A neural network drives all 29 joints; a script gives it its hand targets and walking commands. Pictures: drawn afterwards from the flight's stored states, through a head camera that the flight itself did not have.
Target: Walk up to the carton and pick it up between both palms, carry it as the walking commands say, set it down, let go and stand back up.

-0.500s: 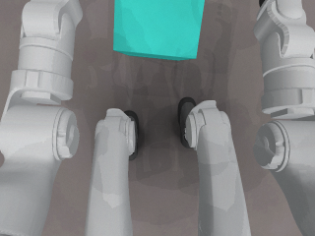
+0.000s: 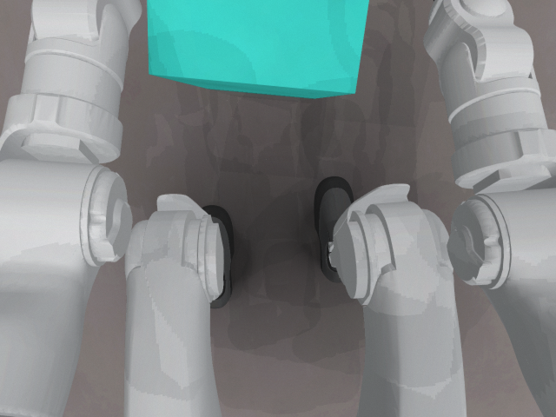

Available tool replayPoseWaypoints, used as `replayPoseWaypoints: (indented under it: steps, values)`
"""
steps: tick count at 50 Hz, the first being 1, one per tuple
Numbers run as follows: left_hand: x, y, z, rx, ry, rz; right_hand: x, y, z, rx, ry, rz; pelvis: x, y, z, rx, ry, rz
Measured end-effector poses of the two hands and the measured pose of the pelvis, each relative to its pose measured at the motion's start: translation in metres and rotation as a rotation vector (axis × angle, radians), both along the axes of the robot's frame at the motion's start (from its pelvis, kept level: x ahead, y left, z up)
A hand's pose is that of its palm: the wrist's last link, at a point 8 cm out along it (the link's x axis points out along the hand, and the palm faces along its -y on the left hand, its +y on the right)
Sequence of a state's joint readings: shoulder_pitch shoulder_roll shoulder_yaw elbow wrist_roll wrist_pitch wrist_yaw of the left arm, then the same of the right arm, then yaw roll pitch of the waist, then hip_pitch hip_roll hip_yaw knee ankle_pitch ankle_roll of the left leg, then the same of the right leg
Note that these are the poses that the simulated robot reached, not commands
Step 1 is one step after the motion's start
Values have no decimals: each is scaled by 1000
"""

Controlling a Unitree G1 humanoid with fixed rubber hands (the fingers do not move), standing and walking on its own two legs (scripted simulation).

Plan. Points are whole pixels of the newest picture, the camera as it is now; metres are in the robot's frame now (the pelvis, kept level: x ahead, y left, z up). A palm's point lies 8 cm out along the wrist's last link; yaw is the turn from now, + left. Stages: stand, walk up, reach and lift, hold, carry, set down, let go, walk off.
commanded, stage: reach and lift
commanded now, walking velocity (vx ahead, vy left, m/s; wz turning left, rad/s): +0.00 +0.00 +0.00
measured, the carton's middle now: out of the picture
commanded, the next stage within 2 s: none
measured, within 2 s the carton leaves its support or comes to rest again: leaves its support in 1.76 s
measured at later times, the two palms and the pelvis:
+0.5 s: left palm out of the picture +0.58 +0.13 -0.23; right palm out of the picture +0.54 -0.22 -0.22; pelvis +0.02 +0.01 -0.05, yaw -1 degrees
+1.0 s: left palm out of the picture +0.58 +0.12 -0.22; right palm out of the picture +0.56 -0.17 -0.21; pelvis +0.01 +0.01 -0.05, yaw +0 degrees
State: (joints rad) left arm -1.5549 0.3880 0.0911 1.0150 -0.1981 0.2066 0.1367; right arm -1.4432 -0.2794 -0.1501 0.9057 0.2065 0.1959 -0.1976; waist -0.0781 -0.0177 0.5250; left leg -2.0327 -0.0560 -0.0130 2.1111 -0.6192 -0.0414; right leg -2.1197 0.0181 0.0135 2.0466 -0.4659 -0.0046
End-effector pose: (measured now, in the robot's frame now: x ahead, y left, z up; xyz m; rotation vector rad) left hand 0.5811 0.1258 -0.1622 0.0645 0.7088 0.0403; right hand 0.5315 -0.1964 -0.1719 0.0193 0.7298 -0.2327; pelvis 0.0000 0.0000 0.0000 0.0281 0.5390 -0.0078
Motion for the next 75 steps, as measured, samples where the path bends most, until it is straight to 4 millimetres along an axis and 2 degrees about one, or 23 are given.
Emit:
replayPoseWaypoints:
  steps: [3,7,12,14,19,26,31,35,40,45,53,61,75]
  values:
    - [-3,1,-21,-3,-7,5,2,-8,-16,-41,15,34,5,-1,-12,4,4,-3]
    - [-5,1,-45,-12,5,0,8,-26,-22,-54,-25,-14,12,-2,-26,2,4,-8]
    - [-5,-3,-66,-27,22,-15,2,-26,-48,-65,46,33,18,-2,-40,-1,4,-8]
    - [-1,1,-65,-28,1,-10,4,-27,-50,-72,44,34,20,-2,-43,-4,1,-7]
    - [8,10,-56,-19,-51,-6,12,-27,-39,-60,-27,10,23,3,-47,-19,-9,-8]
    - [-5,4,-65,-12,10,-36,9,-19,-47,-52,-2,10,22,12,-48,-22,-17,4]
    - [-2,7,-61,-5,-14,-34,6,-19,-45,-49,-1,-2,20,13,-49,-24,-21,3]
    - [-3,0,-60,-28,-17,-49,4,-13,-47,-37,20,10,17,14,-49,-26,-21,4]
    - [-5,-6,-60,-18,-8,-57,12,-7,-39,-23,-16,-1,14,14,-48,-33,-20,6]
    - [-6,-7,-59,-20,-10,-51,18,4,-38,-22,-10,19,12,13,-46,-29,-15,7]
    - [-5,-10,-57,-11,-9,-54,31,36,-37,2,-9,57,13,10,-45,-23,-9,7]
    - [-6,-11,-59,-5,-4,-60,31,37,-38,-12,-9,32,12,13,-47,-27,-11,14]
    - [-3,-12,-58,-48,32,-58,38,33,-35,-7,25,59,14,18,-62,-42,-43,32]
